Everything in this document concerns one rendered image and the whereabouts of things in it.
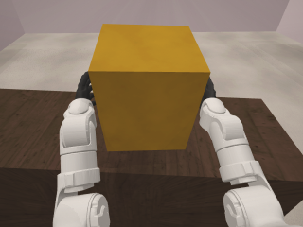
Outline robot left upper arm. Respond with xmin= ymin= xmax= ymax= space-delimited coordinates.
xmin=53 ymin=192 xmax=110 ymax=227

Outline carton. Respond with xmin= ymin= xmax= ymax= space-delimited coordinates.
xmin=88 ymin=24 xmax=211 ymax=151

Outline pedestal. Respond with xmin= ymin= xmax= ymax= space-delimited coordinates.
xmin=0 ymin=88 xmax=303 ymax=227

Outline robot right forearm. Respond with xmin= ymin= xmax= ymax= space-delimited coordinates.
xmin=199 ymin=97 xmax=284 ymax=220

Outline left robot hand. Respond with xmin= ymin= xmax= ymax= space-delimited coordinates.
xmin=75 ymin=71 xmax=97 ymax=106

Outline robot left forearm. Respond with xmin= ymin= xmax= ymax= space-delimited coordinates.
xmin=52 ymin=98 xmax=100 ymax=227

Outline right robot hand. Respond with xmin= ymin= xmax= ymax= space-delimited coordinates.
xmin=200 ymin=77 xmax=216 ymax=109

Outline robot right upper arm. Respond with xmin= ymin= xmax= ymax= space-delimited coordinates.
xmin=223 ymin=185 xmax=303 ymax=227

